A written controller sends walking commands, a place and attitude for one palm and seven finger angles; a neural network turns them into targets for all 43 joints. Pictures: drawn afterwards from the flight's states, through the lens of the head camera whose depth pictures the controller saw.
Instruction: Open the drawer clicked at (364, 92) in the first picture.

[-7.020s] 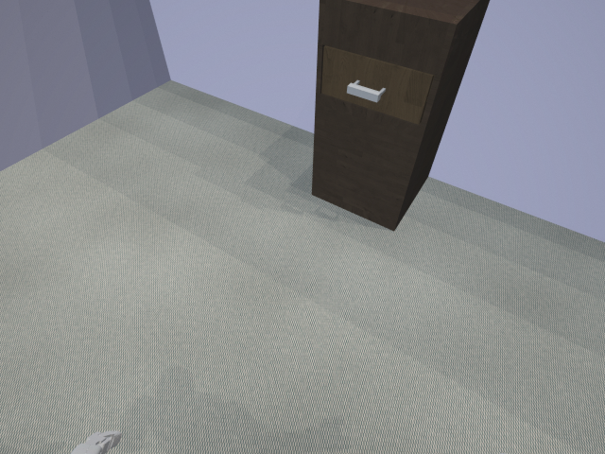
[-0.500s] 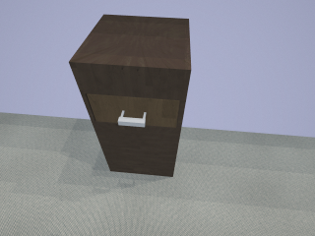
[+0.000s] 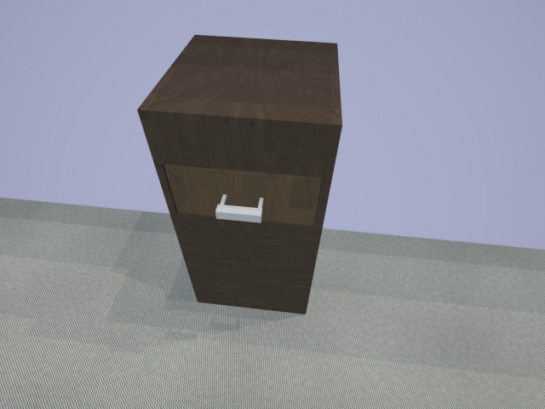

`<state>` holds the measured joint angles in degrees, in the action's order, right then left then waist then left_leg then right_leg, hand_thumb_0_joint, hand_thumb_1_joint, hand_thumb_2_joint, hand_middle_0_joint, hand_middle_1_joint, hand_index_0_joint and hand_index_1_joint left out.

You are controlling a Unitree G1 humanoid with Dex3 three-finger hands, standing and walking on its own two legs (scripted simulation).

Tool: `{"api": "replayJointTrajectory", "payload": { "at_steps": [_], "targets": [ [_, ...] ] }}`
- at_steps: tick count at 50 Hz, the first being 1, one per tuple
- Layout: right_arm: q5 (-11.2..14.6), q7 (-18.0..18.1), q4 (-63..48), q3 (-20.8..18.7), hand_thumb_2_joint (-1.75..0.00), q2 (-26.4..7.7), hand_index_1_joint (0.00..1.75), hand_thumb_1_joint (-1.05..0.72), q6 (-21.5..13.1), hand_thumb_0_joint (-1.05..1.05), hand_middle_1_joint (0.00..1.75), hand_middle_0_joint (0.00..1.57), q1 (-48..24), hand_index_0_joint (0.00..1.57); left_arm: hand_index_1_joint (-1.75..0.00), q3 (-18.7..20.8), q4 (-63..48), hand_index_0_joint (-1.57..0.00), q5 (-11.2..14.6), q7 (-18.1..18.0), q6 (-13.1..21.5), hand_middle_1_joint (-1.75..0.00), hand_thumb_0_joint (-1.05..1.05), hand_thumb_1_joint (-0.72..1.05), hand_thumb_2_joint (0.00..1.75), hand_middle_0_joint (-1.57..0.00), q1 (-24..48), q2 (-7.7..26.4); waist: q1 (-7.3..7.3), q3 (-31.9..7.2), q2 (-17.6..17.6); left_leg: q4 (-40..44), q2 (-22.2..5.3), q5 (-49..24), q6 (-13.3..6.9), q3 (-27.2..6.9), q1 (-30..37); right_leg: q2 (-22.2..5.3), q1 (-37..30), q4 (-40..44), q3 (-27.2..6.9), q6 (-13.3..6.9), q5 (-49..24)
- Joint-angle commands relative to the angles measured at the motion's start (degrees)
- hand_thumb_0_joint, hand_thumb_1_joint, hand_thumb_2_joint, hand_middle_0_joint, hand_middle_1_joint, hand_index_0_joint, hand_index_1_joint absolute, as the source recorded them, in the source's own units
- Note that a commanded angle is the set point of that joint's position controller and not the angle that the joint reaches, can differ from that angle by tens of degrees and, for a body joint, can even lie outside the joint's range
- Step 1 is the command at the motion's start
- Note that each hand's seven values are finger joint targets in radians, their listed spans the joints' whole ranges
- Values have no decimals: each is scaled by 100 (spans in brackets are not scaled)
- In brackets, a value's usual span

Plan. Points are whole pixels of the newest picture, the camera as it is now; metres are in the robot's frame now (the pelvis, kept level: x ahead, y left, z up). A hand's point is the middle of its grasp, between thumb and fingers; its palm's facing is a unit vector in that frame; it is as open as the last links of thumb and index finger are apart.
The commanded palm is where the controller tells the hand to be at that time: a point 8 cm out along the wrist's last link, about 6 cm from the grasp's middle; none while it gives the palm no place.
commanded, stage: look again from close up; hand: left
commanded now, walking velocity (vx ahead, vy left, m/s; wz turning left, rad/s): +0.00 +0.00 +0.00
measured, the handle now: (241, 206) +0.61 +0.11 -0.14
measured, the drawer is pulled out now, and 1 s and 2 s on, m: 0.00 0.00 0.00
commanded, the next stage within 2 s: shuffle to correct the standing spot in 0.12 s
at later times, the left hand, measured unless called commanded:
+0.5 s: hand out of the picture -0.02 +0.15 -0.17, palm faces +0.01 -0.99 -0.17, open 7.4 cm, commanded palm none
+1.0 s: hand out of the picture +0.10 +0.12 -0.17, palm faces -0.03 -0.98 -0.21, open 7.3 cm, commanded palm none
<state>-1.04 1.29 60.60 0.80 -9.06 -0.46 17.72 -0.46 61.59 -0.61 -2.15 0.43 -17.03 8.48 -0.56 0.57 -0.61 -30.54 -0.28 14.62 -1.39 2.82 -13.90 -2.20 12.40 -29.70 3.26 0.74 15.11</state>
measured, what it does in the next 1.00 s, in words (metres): steps on the spot: right foot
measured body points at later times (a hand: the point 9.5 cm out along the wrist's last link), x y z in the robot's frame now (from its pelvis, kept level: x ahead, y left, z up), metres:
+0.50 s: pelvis +0.01 -0.02 +0.00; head +0.00 -0.02 +0.45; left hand -0.02 +0.20 -0.16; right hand +0.00 -0.25 -0.16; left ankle +0.02 +0.10 -0.73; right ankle +0.01 -0.13 -0.73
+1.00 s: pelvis +0.07 -0.06 +0.00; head +0.09 -0.06 +0.45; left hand +0.10 +0.17 -0.15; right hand +0.03 -0.26 -0.16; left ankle +0.08 +0.06 -0.73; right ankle +0.12 -0.19 -0.73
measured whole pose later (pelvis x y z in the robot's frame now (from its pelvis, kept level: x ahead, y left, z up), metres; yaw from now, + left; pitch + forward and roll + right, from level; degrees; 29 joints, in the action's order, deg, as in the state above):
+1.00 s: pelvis +0.07 -0.06 +0.00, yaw -3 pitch +0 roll +1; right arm -1.4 1.7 61.7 0.0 -5.7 -1.5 20.4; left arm 2.2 59.8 -1.2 -1.0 0.2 -16.6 9.5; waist -1.0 1.9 1.0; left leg -28.1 -3.1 15.3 0.4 8.2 -11.8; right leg -4.4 20.3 -33.2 3.9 0.2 9.6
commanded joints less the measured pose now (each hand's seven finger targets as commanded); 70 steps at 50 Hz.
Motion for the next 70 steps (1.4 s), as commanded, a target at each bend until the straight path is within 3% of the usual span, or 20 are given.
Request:
{"api": "replayJointTrajectory", "payload": {
  "at_steps": [1,12,16,21,25,27,29,33,34,35,36,39,44,48,50,53,59,62,65,70],
  "targets": [
    [0,4,-252,-121,-90,-565,30,-90,-99,0,30,20,248,20,-30,110,-232,-20,-31,-3,60,-30,0,90,90,-20,-393,486,42,471,51,981,-555,121,-87,-680,-475,-307,79,570,-437,-261,-165],
    [-4,2,-203,-142,-90,-611,30,-90,-82,0,30,20,211,20,-30,122,-212,-20,-61,36,57,-30,0,90,90,-20,-564,489,47,339,145,1139,-555,734,-85,-677,-380,-298,69,696,-453,-253,148],
    [-57,40,-285,-309,-90,-926,30,-90,-11,0,30,20,234,20,-30,224,-396,-20,-140,157,-59,-30,0,90,90,-20,-609,448,37,580,-357,1582,-1034,2260,-305,-1062,-600,45,579,92,-136,-283,864],
    [-65,56,-420,-398,-90,-933,30,-90,-62,0,30,20,73,20,-30,300,-467,-20,-166,264,-29,-30,0,90,90,-20,-915,272,175,548,-362,1458,-1217,2352,-472,-1053,-879,127,386,-26,-125,-351,635],
    [-36,-9,-522,-261,-90,-374,30,-90,-150,0,30,20,2,20,-30,397,-316,-20,-115,185,97,-30,0,90,90,-20,-1309,686,281,484,1306,-687,-82,1204,-110,244,-1692,-843,-362,1387,-1944,-858,1431],
    [-35,-45,-628,-241,-90,-275,30,-90,-192,0,30,20,-272,20,-30,435,-190,-20,-91,112,177,-30,0,90,90,-20,-1514,743,356,451,1244,-1843,-105,1357,-121,160,-2100,-1437,-683,1717,-2523,-1363,426],
    [-5,-92,-588,-239,-90,-172,30,-90,-227,0,30,20,-254,20,-30,429,-181,-20,-127,60,214,-30,0,90,90,-20,-1332,714,218,374,634,-1777,-237,1437,-138,124,-1947,-1443,-722,1517,-2051,-1496,-336],
    [-11,-55,-222,-178,-90,-84,30,-90,-249,0,30,20,489,20,-30,358,-182,-20,-68,107,134,-30,0,90,90,-20,-884,573,-155,392,665,227,-52,176,-62,470,316,-603,756,961,-878,-933,341],
    [-18,-20,-95,-231,-90,-299,30,-90,-277,0,30,20,813,20,-30,312,-184,-20,-77,135,117,-30,0,90,90,-20,-918,393,-255,375,90,617,-393,322,-103,54,923,-374,1277,425,-654,-758,584],
    [-78,39,6,-345,-90,-780,30,-90,-286,0,30,20,1223,20,-30,276,-284,-20,-73,186,98,-30,0,90,90,-20,-941,136,-376,393,-1004,1338,-1596,927,-540,-1668,1323,109,2180,-736,-210,-485,933],
    [-108,85,-19,-460,-90,-1138,30,-90,-252,0,30,20,1561,20,-30,287,-524,-20,-115,214,121,-30,0,90,90,-20,-663,127,-496,361,-1291,2060,-2604,1308,-1167,-2983,1343,277,2730,-2013,91,-376,1622],
    [-72,84,-159,-339,-90,-638,30,-90,-297,0,30,20,804,20,-30,358,-487,-20,-191,291,98,-30,0,90,90,-20,-359,226,-126,858,-631,2269,-2253,1185,-1178,-2084,119,-309,2680,-3275,-408,-359,658],
    [-58,87,-242,-247,-90,-490,30,-90,-341,0,30,20,426,20,-30,236,-369,-20,-82,219,34,-30,0,90,90,-20,-443,-192,80,219,-559,1515,-1467,-2447,-871,-160,-82,-166,1100,-1597,62,-76,115],
    [-26,79,-140,-267,-90,-459,30,-90,-157,0,30,20,293,20,-30,239,-184,-20,-52,136,62,-30,0,90,90,-20,-647,-34,252,68,-352,697,-1159,-1383,-472,29,-440,-67,-223,219,222,31,-870],
    [50,29,-128,-217,-90,-131,30,-90,-104,0,30,20,449,20,-30,287,-183,-20,-52,73,135,-30,0,90,90,-20,-688,489,172,-29,508,257,-498,371,10,273,-923,-855,-681,571,-823,-202,-1993],
    [59,10,-42,-269,-90,17,30,-90,68,0,30,20,683,20,-30,366,-330,-20,-31,30,118,-30,0,90,90,-20,-336,880,34,-368,1718,-581,-205,957,168,346,-362,-1459,-194,843,-1205,-677,-3003],
    [69,4,-75,-322,-90,4,30,-90,169,0,30,20,602,20,-30,508,-607,-20,-91,-79,-28,-30,0,90,90,-20,9,945,80,-186,978,-552,-95,1011,210,216,-401,-1597,-121,818,-1209,-1079,-2647],
    [49,1,-34,-317,-90,-57,30,-90,134,0,30,20,839,20,-30,512,-742,-20,-43,-54,-116,-30,0,90,90,-20,256,827,-51,-74,573,612,-170,70,91,142,385,-1090,666,590,-906,-729,-979],
    [-30,-5,-379,-364,-90,-489,30,-90,73,0,30,20,195,20,-30,418,-863,-20,-79,7,-205,-30,0,90,90,-20,316,357,119,441,-1237,1905,-1406,322,-562,-1160,-880,-100,462,-563,157,-166,383],
    [-22,27,-506,-304,-90,-464,30,-90,5,0,30,20,-229,20,-30,293,-531,-20,-98,80,-81,-30,0,90,90,-20,-213,243,329,277,-323,1293,-918,170,-405,-586,-729,-236,-48,125,-213,-182,-295]
  ]
}}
